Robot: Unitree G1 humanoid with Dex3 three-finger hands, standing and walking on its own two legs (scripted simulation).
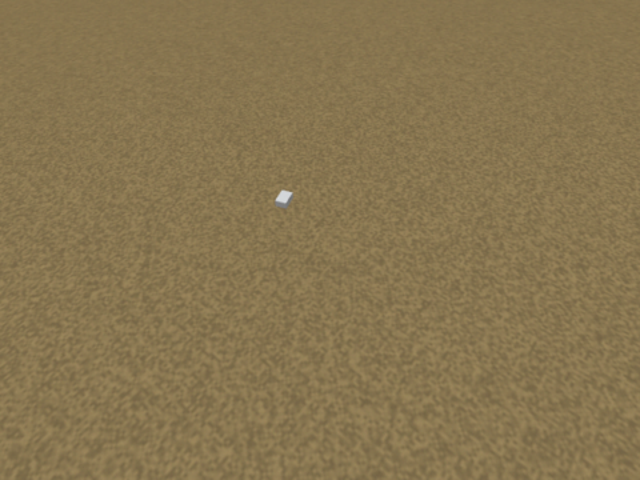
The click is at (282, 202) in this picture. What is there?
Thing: small box
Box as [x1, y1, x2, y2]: [275, 190, 292, 208]
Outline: 282,190 276,198 275,204 286,208 292,198 292,192
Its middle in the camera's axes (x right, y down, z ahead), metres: -0.16 -0.19 +1.82
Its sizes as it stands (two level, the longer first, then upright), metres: 0.079 0.054 0.033
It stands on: the floor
